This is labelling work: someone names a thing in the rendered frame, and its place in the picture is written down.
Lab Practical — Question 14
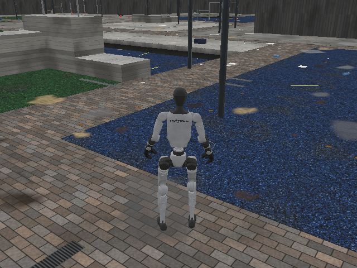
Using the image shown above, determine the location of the robot left forearm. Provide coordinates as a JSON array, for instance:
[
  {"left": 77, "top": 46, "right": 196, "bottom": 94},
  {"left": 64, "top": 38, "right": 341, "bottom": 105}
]
[{"left": 146, "top": 133, "right": 156, "bottom": 151}]

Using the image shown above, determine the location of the right robot upper arm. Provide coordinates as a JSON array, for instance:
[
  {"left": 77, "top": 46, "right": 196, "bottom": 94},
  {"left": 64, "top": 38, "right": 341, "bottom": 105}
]
[{"left": 191, "top": 112, "right": 206, "bottom": 143}]

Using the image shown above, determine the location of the left robot upper arm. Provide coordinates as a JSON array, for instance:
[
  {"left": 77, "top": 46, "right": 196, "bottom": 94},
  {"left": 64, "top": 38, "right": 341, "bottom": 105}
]
[{"left": 151, "top": 112, "right": 168, "bottom": 142}]

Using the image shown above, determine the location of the robot left thigh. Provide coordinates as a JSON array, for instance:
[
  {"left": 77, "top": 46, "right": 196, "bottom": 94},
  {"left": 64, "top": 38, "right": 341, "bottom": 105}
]
[{"left": 158, "top": 156, "right": 171, "bottom": 196}]

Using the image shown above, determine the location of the left robot hand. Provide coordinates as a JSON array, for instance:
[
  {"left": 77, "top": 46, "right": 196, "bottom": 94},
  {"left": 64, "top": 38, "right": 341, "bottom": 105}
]
[{"left": 144, "top": 148, "right": 157, "bottom": 159}]

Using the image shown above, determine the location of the robot left foot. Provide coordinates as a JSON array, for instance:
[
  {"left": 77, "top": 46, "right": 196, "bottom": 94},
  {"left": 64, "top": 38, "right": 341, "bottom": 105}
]
[{"left": 157, "top": 217, "right": 167, "bottom": 231}]

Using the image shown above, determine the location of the right robot hand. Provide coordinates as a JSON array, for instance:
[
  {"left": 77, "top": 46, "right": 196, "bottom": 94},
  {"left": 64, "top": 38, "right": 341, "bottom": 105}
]
[{"left": 201, "top": 152, "right": 214, "bottom": 164}]

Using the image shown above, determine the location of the robot right forearm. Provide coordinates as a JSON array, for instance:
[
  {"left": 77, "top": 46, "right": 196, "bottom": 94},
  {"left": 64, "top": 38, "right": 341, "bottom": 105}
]
[{"left": 201, "top": 135, "right": 212, "bottom": 155}]

